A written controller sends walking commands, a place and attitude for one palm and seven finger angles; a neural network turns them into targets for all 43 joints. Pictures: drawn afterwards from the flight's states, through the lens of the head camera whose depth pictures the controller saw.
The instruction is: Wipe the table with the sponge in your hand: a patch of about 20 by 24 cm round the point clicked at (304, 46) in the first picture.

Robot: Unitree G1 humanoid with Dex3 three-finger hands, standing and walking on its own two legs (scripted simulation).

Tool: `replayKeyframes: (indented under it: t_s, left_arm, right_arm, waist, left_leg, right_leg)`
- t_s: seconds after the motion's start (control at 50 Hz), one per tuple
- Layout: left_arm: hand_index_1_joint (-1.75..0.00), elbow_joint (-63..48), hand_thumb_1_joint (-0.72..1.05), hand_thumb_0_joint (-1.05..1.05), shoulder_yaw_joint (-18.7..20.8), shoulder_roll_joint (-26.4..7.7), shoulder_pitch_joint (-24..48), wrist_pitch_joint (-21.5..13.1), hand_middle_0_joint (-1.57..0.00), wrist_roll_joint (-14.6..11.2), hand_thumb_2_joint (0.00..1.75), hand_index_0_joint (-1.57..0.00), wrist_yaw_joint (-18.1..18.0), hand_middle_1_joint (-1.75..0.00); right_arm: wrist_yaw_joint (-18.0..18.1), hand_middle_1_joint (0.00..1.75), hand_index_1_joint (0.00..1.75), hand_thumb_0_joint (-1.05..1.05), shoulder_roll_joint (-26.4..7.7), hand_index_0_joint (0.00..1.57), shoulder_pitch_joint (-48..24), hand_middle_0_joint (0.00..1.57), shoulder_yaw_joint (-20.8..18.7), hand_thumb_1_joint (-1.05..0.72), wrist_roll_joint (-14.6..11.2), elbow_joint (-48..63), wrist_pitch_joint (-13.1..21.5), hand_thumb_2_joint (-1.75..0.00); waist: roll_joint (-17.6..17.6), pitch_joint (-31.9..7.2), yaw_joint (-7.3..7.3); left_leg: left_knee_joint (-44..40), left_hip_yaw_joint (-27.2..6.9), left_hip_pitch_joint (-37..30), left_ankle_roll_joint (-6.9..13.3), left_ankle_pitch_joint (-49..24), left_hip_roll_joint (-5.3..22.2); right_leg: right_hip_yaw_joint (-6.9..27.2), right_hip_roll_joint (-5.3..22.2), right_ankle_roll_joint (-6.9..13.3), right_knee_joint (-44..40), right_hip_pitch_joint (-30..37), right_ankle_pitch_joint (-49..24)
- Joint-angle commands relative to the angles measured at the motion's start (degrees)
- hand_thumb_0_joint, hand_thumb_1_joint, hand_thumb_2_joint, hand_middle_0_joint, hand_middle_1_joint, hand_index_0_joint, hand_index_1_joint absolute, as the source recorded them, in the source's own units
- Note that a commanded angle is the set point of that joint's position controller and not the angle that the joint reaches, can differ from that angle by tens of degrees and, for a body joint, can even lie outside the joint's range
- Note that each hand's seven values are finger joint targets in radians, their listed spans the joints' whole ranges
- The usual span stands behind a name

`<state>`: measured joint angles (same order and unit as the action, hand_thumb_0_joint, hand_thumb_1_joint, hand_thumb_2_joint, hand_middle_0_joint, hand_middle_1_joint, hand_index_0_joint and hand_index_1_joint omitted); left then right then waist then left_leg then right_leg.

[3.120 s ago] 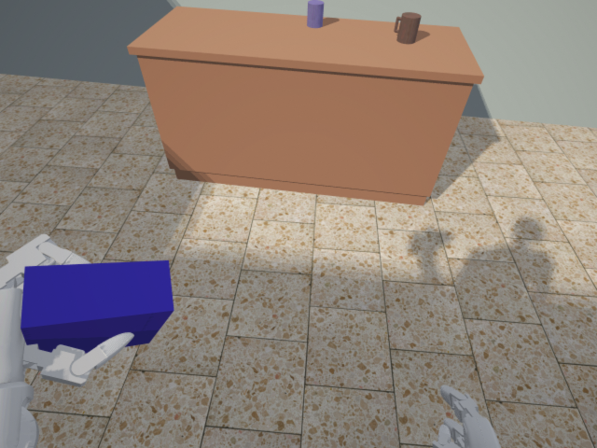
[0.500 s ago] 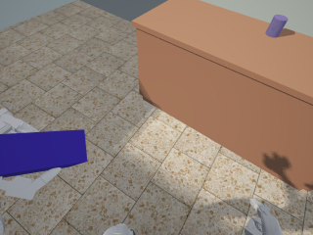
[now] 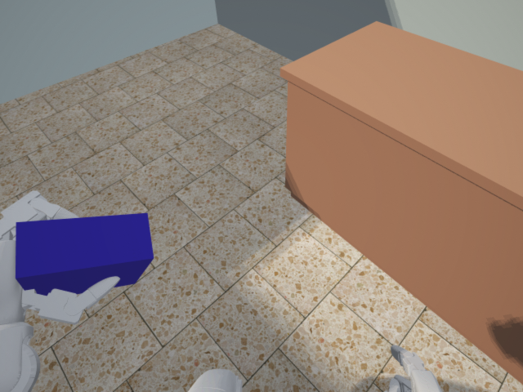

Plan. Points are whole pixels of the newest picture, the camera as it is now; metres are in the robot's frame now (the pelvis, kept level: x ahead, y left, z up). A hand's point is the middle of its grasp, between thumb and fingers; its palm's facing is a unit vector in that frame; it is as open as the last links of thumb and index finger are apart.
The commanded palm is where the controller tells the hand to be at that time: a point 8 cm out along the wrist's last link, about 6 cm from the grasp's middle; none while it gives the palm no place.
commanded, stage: walk to a spot facing it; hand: left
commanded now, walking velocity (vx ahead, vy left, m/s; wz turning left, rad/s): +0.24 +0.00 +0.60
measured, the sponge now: (105, 257) +0.23 +0.20 +0.16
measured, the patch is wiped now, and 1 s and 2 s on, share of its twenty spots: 0.00 0.00 0.00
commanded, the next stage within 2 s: turn to face it in 0.26 s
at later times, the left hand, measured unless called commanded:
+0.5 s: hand (49, 222) +0.25 +0.26 +0.20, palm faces +0.57 -0.67 -0.47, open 9.4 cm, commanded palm +0.20 +0.29 +0.19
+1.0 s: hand (136, 179) +0.33 +0.19 +0.19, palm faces +0.41 -0.80 -0.43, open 9.4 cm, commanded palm +0.28 +0.22 +0.19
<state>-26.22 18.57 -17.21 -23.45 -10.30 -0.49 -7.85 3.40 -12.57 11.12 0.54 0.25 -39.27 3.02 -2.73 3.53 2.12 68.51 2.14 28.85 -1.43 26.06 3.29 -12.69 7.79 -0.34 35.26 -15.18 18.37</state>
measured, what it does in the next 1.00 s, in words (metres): walks ahead: left foot, then right foot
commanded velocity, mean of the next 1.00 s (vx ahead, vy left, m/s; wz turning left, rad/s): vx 0.06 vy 0.00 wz -0.20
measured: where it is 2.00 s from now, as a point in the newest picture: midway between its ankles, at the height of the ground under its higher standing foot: outside the picture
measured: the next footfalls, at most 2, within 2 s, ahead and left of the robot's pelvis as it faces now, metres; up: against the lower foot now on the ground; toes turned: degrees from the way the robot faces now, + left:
left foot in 0.20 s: +0.15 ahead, +0.14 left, +0.00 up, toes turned +16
right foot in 0.54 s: +0.22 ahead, -0.13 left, +0.00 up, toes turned +3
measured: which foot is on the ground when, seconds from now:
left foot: up 0.00-0.18, down 0.20-0.56, up 0.58-0.84, down 0.86-1.00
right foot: down 0.00-0.20, up 0.22-0.52, down 0.54-0.88, up 0.90-1.00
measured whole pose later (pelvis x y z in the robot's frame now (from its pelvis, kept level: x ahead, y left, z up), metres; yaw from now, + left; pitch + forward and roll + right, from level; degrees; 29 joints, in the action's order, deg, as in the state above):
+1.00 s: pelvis +0.11 -0.05 +0.00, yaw -2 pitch -1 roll +0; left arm -29.0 22.2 -22.0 -26.0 -11.9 -0.8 -7.8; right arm 2.3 -13.4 11.5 -1.8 -0.4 -29.7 1.3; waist 1.0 1.8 1.9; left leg 31.0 9.6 12.5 -1.6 17.1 6.3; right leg -2.8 -1.0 -1.3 50.9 -25.7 23.6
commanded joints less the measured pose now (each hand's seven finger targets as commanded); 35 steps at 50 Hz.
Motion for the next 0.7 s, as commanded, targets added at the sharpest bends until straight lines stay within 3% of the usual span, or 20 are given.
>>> replayKeyframes:
  t_s: [0.0, 0.08, 0.14, 0.16, 0.18, 0.2, 0.22, 0.26, 0.3, 0.36, 0.42, 0.48, 0.5, 0.52, 0.54, 0.56, 0.58, 0.6, 0.64, 0.68]
  left_arm:
    - [-1.6, -16.97, 0.1, 0.0, 10.0, -15.1, 2.38, -4.56, -1.2, -0.31, 1.3, -1.2, -2.32, -1.6]
    - [-1.6, -21.34, 0.1, 0.0, 11.7, -14.64, -3.84, -4.29, -1.2, -1.19, 1.3, -1.2, -3.96, -1.6]
    - [-1.6, -21.69, 0.1, 0.0, 11.54, -14.27, -3.62, -4.12, -1.2, -1.75, 1.3, -1.2, -4.77, -1.6]
    - [-1.6, -22.15, 0.1, 0.0, 10.16, -12.97, -4.12, -4.71, -1.2, -1.84, 1.3, -1.2, -4.77, -1.6]
    - [-1.6, -25.04, 0.1, 0.0, 10.53, -13.27, -2.73, -6.34, -1.2, -2.37, 1.3, -1.2, -4.7, -1.6]
    - [-1.6, -24.2, 0.1, 0.0, 12.37, -16.69, 0.96, -7.27, -1.2, -1.48, 1.3, -1.2, -4.06, -1.6]
    - [-1.6, -19.67, 0.1, 0.0, 13.91, -17.87, -0.52, -6.35, -1.2, -0.99, 1.3, -1.2, -2.84, -1.6]
    - [-1.6, -23.01, 0.1, 0.0, 14.46, -17.69, -0.93, -6.2, -1.2, -1.21, 1.3, -1.2, -2.07, -1.6]
    - [-1.6, -26.26, 0.1, 0.0, 12.62, -14.69, -4.56, -6.03, -1.2, -2.17, 1.3, -1.2, -1.6, -1.6]
    - [-1.6, -23.76, 0.1, 0.0, 11.89, -12.84, -7.95, -5.12, -1.2, -2.97, 1.3, -1.2, -1.52, -1.6]
    - [-1.6, -18.15, 0.1, 0.0, 9.39, -11.37, -4.88, -4.74, -1.2, -2.69, 1.3, -1.2, -1.4, -1.6]
    - [-1.6, -13.64, 0.1, 0.0, 6.43, -10.61, 4.22, -3.74, -1.2, -1.3, 1.3, -1.2, -1.72, -1.6]
    - [-1.6, -11.06, 0.1, 0.0, 6.71, -11.86, 6.34, -3.42, -1.2, -0.72, 1.3, -1.2, -1.87, -1.6]
    - [-1.6, -9.87, 0.1, 0.0, 5.81, -12.91, 9.65, -2.98, -1.2, -0.03, 1.3, -1.2, -1.97, -1.6]
    - [-1.6, -9.05, 0.1, 0.0, 6.15, -14.16, 12.22, -2.18, -1.2, -0.22, 1.3, -1.2, -2.14, -1.6]
    - [-1.6, -8.0, 0.1, 0.0, 5.06, -13.32, 12.96, -1.27, -1.2, -0.66, 1.3, -1.2, -1.79, -1.6]
    - [-1.6, -8.97, 0.1, 0.0, 4.74, -13.57, 13.31, -1.53, -1.2, -0.45, 1.3, -1.2, -1.82, -1.6]
    - [-1.6, -10.41, 0.1, 0.0, 4.97, -13.27, 12.69, -2.22, -1.2, -0.67, 1.3, -1.2, -1.74, -1.6]
    - [-1.6, -12.82, 0.1, 0.0, 6.6, -13.82, 9.73, -3.41, -1.2, -0.82, 1.3, -1.2, -1.71, -1.6]
    - [-1.6, -14.77, 0.1, 0.0, 8.73, -14.8, 5.22, -4.09, -1.2, -1.05, 1.3, -1.2, -1.8, -1.6]
  right_arm:
    - [0.74, 0.3, 0.3, 0.0, -3.68, 0.2, -6.54, 0.2, -2.41, -0.9, 0.17, 12.14, 2.44, -0.9]
    - [0.42, 0.3, 0.3, 0.0, -2.59, 0.2, -5.31, 0.2, -3.44, -0.9, 0.28, 15.81, 2.01, -0.9]
    - [0.72, 0.3, 0.3, 0.0, -3.28, 0.2, -1.51, 0.2, -4.63, -0.9, 0.01, 16.25, 1.56, -0.9]
    - [0.98, 0.3, 0.3, 0.0, -4.59, 0.2, -0.37, 0.2, -5.37, -0.9, -0.44, 16.3, 1.69, -0.9]
    - [0.55, 0.3, 0.3, 0.0, -5.92, 0.2, -2.02, 0.2, -5.59, -0.9, -0.38, 16.75, 2.3, -0.9]
    - [-0.66, 0.3, 0.3, 0.0, -6.86, 0.2, -2.01, 0.2, -5.38, -0.9, -0.68, 16.27, 3.43, -0.9]
    - [-0.87, 0.3, 0.3, 0.0, -7.46, 0.2, -2.42, 0.2, -6.04, -0.9, -1.22, 14.9, 3.39, -0.9]
    - [-1.0, 0.3, 0.3, 0.0, -7.04, 0.2, -3.21, 0.2, -6.56, -0.9, -1.78, 14.55, 3.36, -0.9]
    - [-1.29, 0.3, 0.3, 0.0, -5.7, 0.2, -3.44, 0.2, -5.6, -0.9, -1.8, 14.33, 3.92, -0.9]
    - [-1.32, 0.3, 0.3, 0.0, -5.38, 0.2, -2.84, 0.2, -4.45, -0.9, -1.51, 13.89, 4.78, -0.9]
    - [-0.33, 0.3, 0.3, 0.0, -5.17, 0.2, -2.29, 0.2, -3.7, -0.9, -1.31, 12.64, 5.16, -0.9]
    - [0.79, 0.3, 0.3, 0.0, -4.57, 0.2, -3.36, 0.2, -2.46, -0.9, -1.31, 12.03, 5.24, -0.9]
    - [1.08, 0.3, 0.3, 0.0, -4.08, 0.2, -3.32, 0.2, -2.08, -0.9, -1.04, 11.45, 5.23, -0.9]
    - [1.22, 0.3, 0.3, 0.0, -3.38, 0.2, -2.84, 0.2, -1.8, -0.9, -0.67, 11.41, 4.82, -0.9]
    - [1.43, 0.3, 0.3, 0.0, -2.98, 0.2, -4.21, 0.2, -1.17, -0.9, -0.18, 11.57, 5.27, -0.9]
    - [1.1, 0.3, 0.3, 0.0, -4.76, 0.2, -5.13, 0.2, -2.14, -0.9, -0.29, 11.8, 5.52, -0.9]
    - [0.82, 0.3, 0.3, 0.0, -4.34, 0.2, -5.87, 0.2, -1.8, -0.9, -0.18, 11.41, 5.35, -0.9]
    - [0.64, 0.3, 0.3, 0.0, -3.65, 0.2, -6.45, 0.2, -1.22, -0.9, -0.02, 10.89, 4.9, -0.9]
    - [0.54, 0.3, 0.3, 0.0, -3.18, 0.2, -6.92, 0.2, -0.88, -0.9, 0.22, 11.15, 3.73, -0.9]
    - [0.57, 0.3, 0.3, 0.0, -3.01, 0.2, -7.85, 0.2, -1.12, -0.9, 0.36, 12.51, 2.85, -0.9]
  waist:
    - [12.02, -5.08, -1.23]
    - [13.39, -9.01, 0.67]
    - [8.76, -14.23, -3.29]
    - [-0.64, -16.66, -4.79]
    - [-17.04, -17.42, -3.82]
    - [-14.92, -16.2, -3.44]
    - [-10.3, -13.89, -3.47]
    - [-11.0, -13.0, -2.8]
    - [-12.93, -11.73, -2.18]
    - [-13.6, -11.55, -1.95]
    - [-9.7, -10.81, -2.03]
    - [-5.84, -9.48, -1.72]
    - [-1.49, -8.66, -1.97]
    - [9.03, -7.72, -3.05]
    - [17.02, -6.97, -2.69]
    - [21.96, -6.49, -1.3]
    - [20.33, -4.38, -1.76]
    - [15.5, -5.77, -1.72]
    - [11.97, -8.84, -1.54]
    - [9.92, -10.62, -0.72]
  left_leg:
    - [-9.42, 2.21, 5.18, -0.53, -2.31, 3.52]
    - [-28.13, 10.31, -1.53, -0.15, -3.5, 0.35]
    - [-39.93, 14.83, -17.72, 0.3, -13.3, -5.24]
    - [-42.5, 6.03, -29.36, 3.0, -18.86, -0.29]
    - [-43.59, -19.15, -36.86, 12.4, -43.72, 16.01]
    - [-45.72, -34.14, -34.99, 18.01, -49.13, 23.54]
    - [-45.4, -31.06, -32.21, 17.82, -42.16, 22.79]
    - [-45.83, -24.8, -26.93, 17.08, -31.38, 19.18]
    - [-47.05, -16.48, -20.68, 13.81, -26.92, 14.68]
    - [-49.06, -9.12, -13.28, 11.01, -24.04, 11.79]
    - [-47.8, -5.96, -12.49, 9.96, -21.19, 12.77]
    - [-41.57, -0.59, -10.45, 5.41, -9.41, 9.88]
    - [-36.88, 1.62, -10.01, 3.84, -5.23, 8.06]
    - [-27.66, 4.47, -6.86, 1.55, 0.91, 3.12]
    - [-20.09, 4.45, -1.93, -0.26, 5.4, -2.01]
    - [-11.78, 1.39, -0.63, -0.57, 6.6, -1.97]
    - [-6.91, -1.16, 1.14, -1.04, 3.27, -0.71]
    - [-5.83, -1.66, 0.74, -1.77, 2.18, 0.21]
    - [-10.77, 0.17, -2.77, -2.15, 1.37, 0.06]
    - [-18.6, 1.61, -5.68, -1.92, 0.31, -0.54]
  right_leg:
    - [7.91, 15.21, 6.21, -15.88, 9.87, -22.3]
    - [3.26, 14.45, 6.2, -8.99, 14.6, -35.34]
    - [-1.41, 11.15, 2.02, 8.66, 8.31, -36.82]
    - [-1.9, 8.58, -0.67, 23.13, -1.27, -25.81]
    - [0.7, -1.46, -4.33, 38.4, -16.62, 11.86]
    - [8.81, -2.24, -3.07, 44.16, -23.13, 21.39]
    - [12.92, -0.24, -3.29, 44.83, -26.16, 17.99]
    - [13.03, 0.66, -3.98, 39.98, -25.99, 13.67]
    - [10.26, -0.26, -4.5, 30.57, -20.18, 9.36]
    - [5.78, -3.0, -4.35, 17.27, -8.57, 4.02]
    - [4.26, -5.14, -4.09, 8.77, -3.37, 2.86]
    - [2.78, -6.94, -3.83, -4.9, 4.51, -1.53]
    - [6.26, -4.82, -2.72, -10.14, 5.06, -3.86]
    - [18.91, 2.44, 1.12, -14.27, 3.75, -8.64]
    - [31.28, 9.62, 5.29, -17.88, 3.09, -12.97]
    - [38.48, 12.19, 7.81, -20.68, 1.64, -10.89]
    - [38.55, 12.72, 9.31, -20.2, 1.88, -15.88]
    - [33.75, 11.51, 9.76, -17.23, 3.32, -23.29]
    - [24.51, 8.68, 8.97, -13.8, 4.55, -32.0]
    - [23.53, 7.46, 9.29, -13.01, 4.87, -32.28]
